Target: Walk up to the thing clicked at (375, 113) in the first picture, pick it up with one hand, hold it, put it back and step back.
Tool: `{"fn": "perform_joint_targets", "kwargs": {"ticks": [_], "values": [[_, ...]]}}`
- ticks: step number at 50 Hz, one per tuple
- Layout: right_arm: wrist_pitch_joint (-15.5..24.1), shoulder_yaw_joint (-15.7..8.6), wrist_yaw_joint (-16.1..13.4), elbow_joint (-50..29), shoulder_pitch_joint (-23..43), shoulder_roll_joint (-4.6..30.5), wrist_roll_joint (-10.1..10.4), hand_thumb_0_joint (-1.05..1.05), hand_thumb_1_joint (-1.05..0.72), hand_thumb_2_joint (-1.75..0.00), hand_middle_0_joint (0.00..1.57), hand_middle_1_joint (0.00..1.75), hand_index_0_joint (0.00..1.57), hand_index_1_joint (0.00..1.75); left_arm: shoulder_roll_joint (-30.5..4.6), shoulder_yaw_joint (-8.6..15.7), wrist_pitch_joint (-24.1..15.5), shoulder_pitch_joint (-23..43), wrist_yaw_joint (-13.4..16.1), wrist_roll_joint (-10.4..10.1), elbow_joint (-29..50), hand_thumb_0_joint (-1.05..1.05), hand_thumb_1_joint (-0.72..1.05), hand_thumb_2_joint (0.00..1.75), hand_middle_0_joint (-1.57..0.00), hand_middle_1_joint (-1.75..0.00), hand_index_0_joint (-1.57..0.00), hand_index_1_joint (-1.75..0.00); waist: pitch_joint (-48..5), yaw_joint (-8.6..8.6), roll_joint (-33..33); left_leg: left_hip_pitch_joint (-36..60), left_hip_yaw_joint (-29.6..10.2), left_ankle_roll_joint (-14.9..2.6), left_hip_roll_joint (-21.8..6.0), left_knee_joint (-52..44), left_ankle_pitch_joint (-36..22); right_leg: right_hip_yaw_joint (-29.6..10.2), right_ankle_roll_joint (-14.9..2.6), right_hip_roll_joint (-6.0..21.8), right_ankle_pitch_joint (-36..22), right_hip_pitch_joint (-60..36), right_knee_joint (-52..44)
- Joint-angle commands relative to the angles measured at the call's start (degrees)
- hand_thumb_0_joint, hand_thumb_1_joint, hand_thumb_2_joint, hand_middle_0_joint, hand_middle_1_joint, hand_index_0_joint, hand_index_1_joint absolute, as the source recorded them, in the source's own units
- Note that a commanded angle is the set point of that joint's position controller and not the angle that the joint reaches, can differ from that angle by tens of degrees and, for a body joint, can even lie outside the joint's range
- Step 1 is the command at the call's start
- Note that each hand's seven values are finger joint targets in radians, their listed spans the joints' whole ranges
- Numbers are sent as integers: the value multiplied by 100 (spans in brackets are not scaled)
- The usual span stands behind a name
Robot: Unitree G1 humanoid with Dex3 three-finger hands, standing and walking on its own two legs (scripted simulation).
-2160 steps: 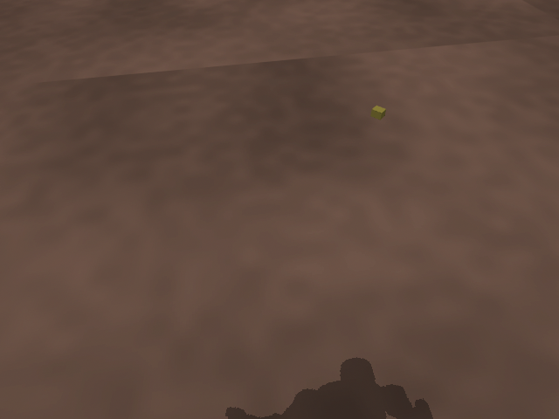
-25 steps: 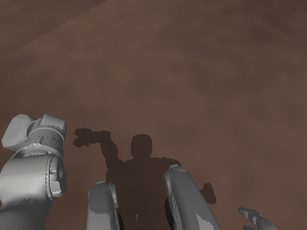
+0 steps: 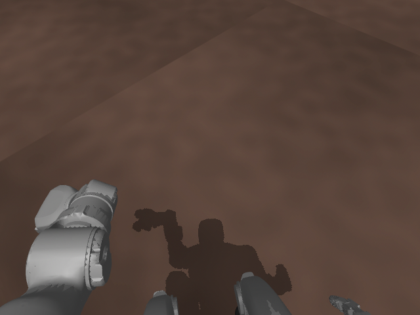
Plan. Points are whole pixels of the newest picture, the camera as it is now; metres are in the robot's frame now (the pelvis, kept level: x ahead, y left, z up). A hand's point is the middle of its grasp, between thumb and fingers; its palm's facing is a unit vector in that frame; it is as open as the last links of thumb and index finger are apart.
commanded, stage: lift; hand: left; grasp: from above
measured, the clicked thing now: (79, 217) +0.38 +0.26 -0.07
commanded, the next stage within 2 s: hold in 0.24 s
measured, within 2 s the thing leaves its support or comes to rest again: neither
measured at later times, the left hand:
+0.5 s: hand (65, 205) +0.37 +0.24 +0.02, palm faces -0.10 -0.42 -0.90, open 9.8 cm
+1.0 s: hand (69, 187) +0.39 +0.23 +0.04, palm faces -0.08 -0.43 -0.90, open 9.6 cm
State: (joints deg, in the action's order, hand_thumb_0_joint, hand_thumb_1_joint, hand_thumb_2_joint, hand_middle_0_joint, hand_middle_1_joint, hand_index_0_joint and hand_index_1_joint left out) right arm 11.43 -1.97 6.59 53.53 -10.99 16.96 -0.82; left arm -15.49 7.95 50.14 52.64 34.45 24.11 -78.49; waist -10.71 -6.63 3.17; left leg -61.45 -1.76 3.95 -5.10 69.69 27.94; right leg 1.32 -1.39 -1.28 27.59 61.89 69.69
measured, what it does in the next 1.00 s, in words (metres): rises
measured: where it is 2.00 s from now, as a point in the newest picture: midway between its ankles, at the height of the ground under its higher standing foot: outside the picture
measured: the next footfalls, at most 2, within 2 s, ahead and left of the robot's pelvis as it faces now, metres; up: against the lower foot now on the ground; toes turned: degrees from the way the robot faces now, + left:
none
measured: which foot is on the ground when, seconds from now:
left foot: down 0.00-1.00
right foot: down 0.00-1.00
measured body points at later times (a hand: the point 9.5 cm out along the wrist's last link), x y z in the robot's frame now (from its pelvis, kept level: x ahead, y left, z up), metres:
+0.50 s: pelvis +0.03 +0.01 +0.05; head +0.08 +0.00 +0.50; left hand +0.38 +0.26 +0.07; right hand +0.11 -0.26 -0.08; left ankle +0.05 +0.16 -0.63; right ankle +0.05 -0.10 -0.63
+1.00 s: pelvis +0.06 +0.01 +0.07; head +0.10 -0.01 +0.52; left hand +0.40 +0.25 +0.09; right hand +0.16 -0.26 -0.06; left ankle +0.05 +0.16 -0.63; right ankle +0.05 -0.10 -0.63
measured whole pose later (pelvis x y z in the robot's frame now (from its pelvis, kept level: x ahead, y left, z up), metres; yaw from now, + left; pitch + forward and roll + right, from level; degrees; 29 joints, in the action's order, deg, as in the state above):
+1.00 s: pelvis +0.06 +0.01 +0.07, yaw +1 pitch +12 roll +1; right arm 4.5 -2.8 9.6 49.9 -9.8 16.6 -1.7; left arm -8.6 6.2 56.9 47.2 37.6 20.7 -68.7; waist -8.2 -3.8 2.3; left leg -35.5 0.5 3.2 -3.6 46.7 23.5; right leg 0.2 -0.6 0.1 24.1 36.6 48.3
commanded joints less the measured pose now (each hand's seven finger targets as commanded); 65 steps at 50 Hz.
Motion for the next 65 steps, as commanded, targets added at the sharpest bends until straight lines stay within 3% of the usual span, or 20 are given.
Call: {"fn": "perform_joint_targets", "kwargs": {"ticks": [1,5,7,11,17,18,22,29,31,35,39,40,46,50,51,55,59,62,63,65], "values": [[91,-244,55,-447,-221,845,11,0,-89,-90,20,30,20,30,-988,-124,108,2066,220,20,1148,0,38,79,-69,-92,-72,-89,-2381,-35,-315,1365,417,-271,442,-940,-1184,-217,305,-169,-1345,-2204,-1663],[20,-270,65,-476,-249,859,13,0,-89,-89,20,30,20,30,-1253,-191,153,2022,281,224,1715,0,43,78,-72,-89,-75,-86,-2530,96,-113,1882,439,-266,423,-1258,-1360,-197,263,-144,-1363,-2473,-1874],[-7,-283,64,-486,-217,877,19,0,-88,-89,20,30,20,30,-1143,-266,225,1994,303,244,1804,0,43,77,-72,-88,-75,-85,-2412,40,-99,2151,386,-244,394,-1499,-1340,-129,231,-171,-1273,-2486,-1969],[31,-303,91,-460,-88,923,33,0,-88,-89,20,30,20,30,-966,-317,308,1865,352,107,1868,0,46,77,-75,-87,-78,-85,-1942,72,-131,2498,272,-215,363,-1914,-993,-52,203,-159,-868,-2530,-2230],[28,-258,140,-409,-4,892,36,0,-88,-89,20,30,20,30,-554,-414,432,1888,405,39,1527,0,51,79,-78,-89,-80,-86,-1488,27,-104,2784,268,-184,359,-2128,-1059,0,206,-173,-1001,-2450,-2406],[20,-282,156,-460,-46,930,35,0,-89,-89,20,30,20,30,-543,-367,455,1820,418,3,1408,0,53,75,-80,-86,-83,-83,-1437,83,-218,2723,281,-191,377,-2130,-1107,-3,207,-162,-1041,-2531,-2427],[-41,-299,197,-563,86,914,8,0,-89,-90,20,30,20,30,-459,-256,503,1907,446,-119,1319,0,55,69,-82,-81,-85,-78,-1478,130,-274,2745,362,-173,423,-2173,-1416,-16,218,-186,-1486,-2762,-2432],[-184,-345,251,-688,38,932,-20,0,-89,-90,20,30,20,30,-628,-282,473,1901,500,177,1539,0,58,62,-84,-76,-87,-73,-1854,188,-235,3144,432,-197,457,-2263,-1857,-3,218,-167,-2200,-3174,-2492],[-220,-339,257,-723,71,908,-34,0,-89,-90,20,30,20,30,-471,-345,460,1914,530,75,1739,0,62,63,-88,-75,-90,-73,-1897,164,-269,3265,430,-199,466,-2318,-1978,17,216,-163,-2441,-3343,-2494],[-314,-336,258,-818,143,930,-39,0,-90,-90,20,30,20,30,-577,-319,490,1865,587,-1,2011,0,59,59,-85,-74,-88,-72,-1974,178,-259,3458,427,-218,470,-2391,-2088,27,224,-159,-2605,-3489,-2547],[-421,-320,245,-855,154,904,-43,0,-89,-90,20,30,20,30,-438,-339,560,1919,572,-109,2080,0,57,58,-85,-72,-87,-70,-1919,189,-255,3465,456,-222,514,-2442,-2275,8,230,-115,-3047,-3628,-2582],[-439,-310,246,-854,163,899,-43,0,-90,-90,20,30,20,30,-401,-332,582,1896,558,-105,2005,0,55,58,-84,-70,-85,-69,-1968,124,-347,3526,434,-230,508,-2498,-2290,1,250,-131,-3127,-3687,-2598],[-506,-328,274,-882,133,847,-33,0,-90,-90,20,30,20,30,-375,-304,663,1793,523,-25,1926,0,56,57,-86,-68,-87,-67,-1974,224,-441,3467,468,-259,581,-2555,-2428,-42,282,-70,-3666,-3936,-2650],[-504,-321,291,-904,156,843,-15,0,-90,-90,20,30,20,30,-461,-310,731,1757,569,58,1697,0,59,54,-88,-64,-89,-64,-1678,290,-370,3481,476,-258,563,-2670,-2321,-10,242,-78,-3270,-3862,-2763],[-514,-310,303,-912,126,822,-28,0,-90,-90,20,30,20,30,-308,-358,725,1749,567,46,1735,0,57,58,-88,-66,-88,-66,-1690,222,-431,3529,455,-263,566,-2672,-2358,-11,249,-90,-3325,-3836,-2765],[-509,-321,305,-966,271,809,-12,0,-90,-90,20,30,20,30,-245,-337,713,1818,600,-87,1912,0,59,58,-91,-63,-90,-64,-1779,274,-419,3684,443,-268,533,-2767,-2348,1,244,-100,-3168,-3920,-2825],[-515,-289,289,-966,289,819,5,0,-90,-90,20,30,20,30,-318,-370,747,1922,589,-82,2026,0,60,58,-91,-64,-91,-64,-1624,304,-379,3720,434,-287,531,-2865,-2223,22,217,-97,-2826,-3879,-2934],[-510,-283,263,-975,319,817,30,0,-90,-90,20,30,20,30,-360,-385,784,1894,570,-72,2080,0,62,58,-93,-61,-92,-63,-1643,320,-398,3735,463,-296,544,-2886,-2216,-6,237,-74,-2904,-3976,-2976],[-521,-264,272,-985,330,821,13,0,-90,-90,20,30,20,30,-225,-442,786,1874,558,-55,2155,0,60,60,-91,-64,-91,-65,-1779,235,-448,3847,444,-300,537,-2884,-2308,-8,247,-91,-3063,-4007,-2965],[-515,-273,264,-962,372,817,20,0,-90,-90,20,30,20,30,-306,-402,812,1909,561,-65,2112,0,62,60,-93,-62,-92,-63,-1718,291,-415,3760,475,-293,545,-2876,-2271,-35,261,-75,-3098,-4028,-2980]]}}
